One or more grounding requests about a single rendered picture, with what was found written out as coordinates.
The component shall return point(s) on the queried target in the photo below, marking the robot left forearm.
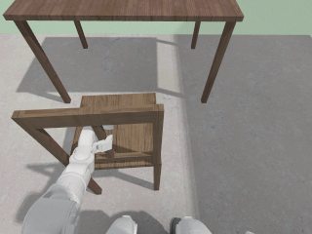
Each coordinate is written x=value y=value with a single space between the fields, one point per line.
x=73 y=182

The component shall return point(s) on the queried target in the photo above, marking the chair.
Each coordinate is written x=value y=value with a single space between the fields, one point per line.
x=136 y=138

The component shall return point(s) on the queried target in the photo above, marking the right robot shin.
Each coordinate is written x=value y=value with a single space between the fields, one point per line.
x=186 y=217

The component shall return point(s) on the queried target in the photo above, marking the left robot upper arm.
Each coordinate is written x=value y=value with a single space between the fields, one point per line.
x=53 y=216

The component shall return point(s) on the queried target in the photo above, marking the robot right foot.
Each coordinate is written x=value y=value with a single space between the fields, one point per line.
x=174 y=223

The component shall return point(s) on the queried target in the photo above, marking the robot left hand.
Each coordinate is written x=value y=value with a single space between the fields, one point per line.
x=88 y=137

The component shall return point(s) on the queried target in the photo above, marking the table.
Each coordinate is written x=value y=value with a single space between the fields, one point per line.
x=227 y=11

